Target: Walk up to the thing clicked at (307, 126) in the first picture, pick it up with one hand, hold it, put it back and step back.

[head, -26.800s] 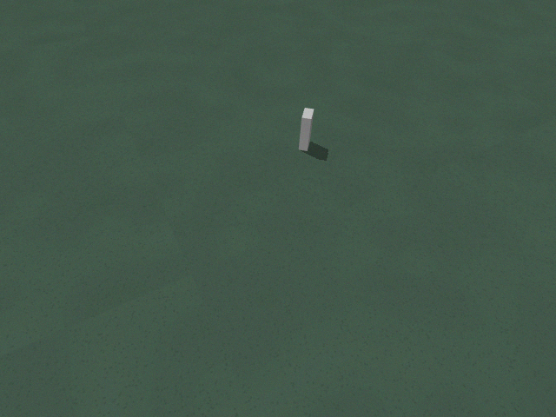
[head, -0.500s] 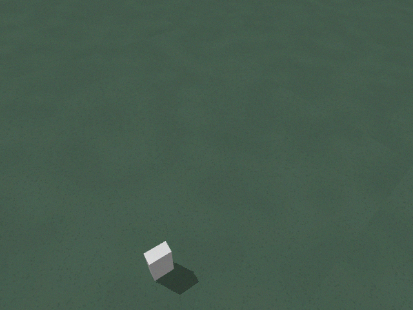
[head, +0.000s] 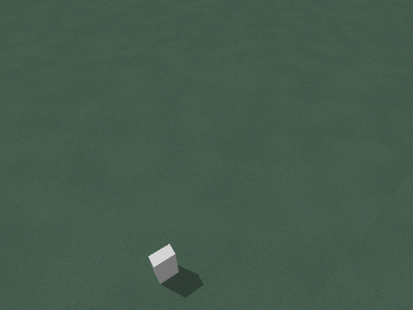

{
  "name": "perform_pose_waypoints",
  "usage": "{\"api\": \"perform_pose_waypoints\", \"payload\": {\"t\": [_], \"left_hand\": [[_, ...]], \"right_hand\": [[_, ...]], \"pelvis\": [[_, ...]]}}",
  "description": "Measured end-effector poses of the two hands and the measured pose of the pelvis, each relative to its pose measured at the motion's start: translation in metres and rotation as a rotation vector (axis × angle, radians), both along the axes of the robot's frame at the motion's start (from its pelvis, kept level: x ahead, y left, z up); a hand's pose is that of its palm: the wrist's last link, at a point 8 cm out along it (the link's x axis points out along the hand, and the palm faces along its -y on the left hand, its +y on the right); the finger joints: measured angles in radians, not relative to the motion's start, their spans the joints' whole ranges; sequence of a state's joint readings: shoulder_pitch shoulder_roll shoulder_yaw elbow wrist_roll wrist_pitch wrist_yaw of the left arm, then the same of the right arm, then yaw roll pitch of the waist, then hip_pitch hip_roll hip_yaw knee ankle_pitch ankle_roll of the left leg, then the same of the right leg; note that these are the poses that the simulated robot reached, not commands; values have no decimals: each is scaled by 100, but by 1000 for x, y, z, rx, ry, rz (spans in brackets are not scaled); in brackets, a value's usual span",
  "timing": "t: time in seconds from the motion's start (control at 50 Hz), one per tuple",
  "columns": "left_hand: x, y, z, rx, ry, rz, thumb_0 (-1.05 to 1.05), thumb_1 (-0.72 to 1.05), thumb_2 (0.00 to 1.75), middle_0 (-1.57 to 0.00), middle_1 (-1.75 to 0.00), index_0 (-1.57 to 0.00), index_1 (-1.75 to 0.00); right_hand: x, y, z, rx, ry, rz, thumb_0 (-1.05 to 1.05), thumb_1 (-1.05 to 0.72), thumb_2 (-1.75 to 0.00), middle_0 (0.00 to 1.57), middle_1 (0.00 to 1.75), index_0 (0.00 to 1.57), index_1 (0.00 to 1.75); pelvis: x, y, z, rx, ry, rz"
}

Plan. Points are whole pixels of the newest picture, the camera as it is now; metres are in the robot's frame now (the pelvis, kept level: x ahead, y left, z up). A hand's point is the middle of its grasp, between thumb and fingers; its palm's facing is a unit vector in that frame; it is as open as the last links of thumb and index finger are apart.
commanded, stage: stand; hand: left
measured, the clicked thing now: (164, 264) +0.44 +0.19 -0.67
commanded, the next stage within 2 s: step back in 1.32 s
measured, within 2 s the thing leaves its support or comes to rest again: neither
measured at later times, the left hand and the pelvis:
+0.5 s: hand out of the picture +0.09 +0.23 -0.16, palm faces -0.04 -0.94 -0.33, open 7.4 cm; pelvis +0.02 -0.01 +0.00, yaw -1 degrees
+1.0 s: hand out of the picture +0.11 +0.23 -0.15, palm faces -0.04 -0.94 -0.33, open 7.4 cm; pelvis +0.03 -0.01 +0.00, yaw -1 degrees
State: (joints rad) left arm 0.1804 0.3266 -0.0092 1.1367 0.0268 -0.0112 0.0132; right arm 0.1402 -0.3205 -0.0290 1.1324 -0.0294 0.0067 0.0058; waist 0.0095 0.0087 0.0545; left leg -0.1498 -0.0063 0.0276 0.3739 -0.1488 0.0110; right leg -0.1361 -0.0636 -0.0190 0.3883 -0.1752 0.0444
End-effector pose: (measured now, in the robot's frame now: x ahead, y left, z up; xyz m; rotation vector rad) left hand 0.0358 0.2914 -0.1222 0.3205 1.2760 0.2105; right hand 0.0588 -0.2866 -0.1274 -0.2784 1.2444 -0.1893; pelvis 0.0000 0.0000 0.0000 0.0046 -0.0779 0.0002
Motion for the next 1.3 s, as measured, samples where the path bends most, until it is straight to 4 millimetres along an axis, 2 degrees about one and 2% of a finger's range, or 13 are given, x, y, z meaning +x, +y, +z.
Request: {"api": "perform_pose_waypoints", "payload": {"t": [0.14, 0.26, 0.52, 0.68, 1.3], "left_hand": [[-1, -6, -2, -7, 23, -2, 0, 91, 90, -20, -30, -20, -30], [8, -9, -2, -13, 27, -6, 0, 91, 90, -20, -30, -20, -30], [48, -15, 3, -20, -33, -31, 0, 91, 90, -20, -30, -20, -30], [62, -16, 5, -20, -47, -35, 0, 91, 90, -20, -30, -20, -30], [72, -17, 6, -15, -41, -37, 0, 91, 90, -20, -30, -20, -30]], "right_hand": [[-10, -10, 0, -9, 38, -12, 1, -91, -90, 20, 30, 20, 30], [-13, -14, 0, -13, 60, -18, 1, -91, -90, 20, 30, 20, 30], [8, -13, 2, -6, 26, -18, 1, -91, -90, 20, 30, 20, 30], [19, -15, 4, -9, 14, -18, 1, -91, -90, 21, 30, 20, 30], [32, -23, 7, -18, 9, -19, 1, -91, -90, 21, 30, 20, 30]], "pelvis": [[1, -5, 0, -2, 11, -3], [6, -8, 1, -1, 16, -7], [17, -10, 3, 1, 18, -15], [23, -11, 4, 0, 23, -18], [33, -16, 5, 0, 32, -24]]}}
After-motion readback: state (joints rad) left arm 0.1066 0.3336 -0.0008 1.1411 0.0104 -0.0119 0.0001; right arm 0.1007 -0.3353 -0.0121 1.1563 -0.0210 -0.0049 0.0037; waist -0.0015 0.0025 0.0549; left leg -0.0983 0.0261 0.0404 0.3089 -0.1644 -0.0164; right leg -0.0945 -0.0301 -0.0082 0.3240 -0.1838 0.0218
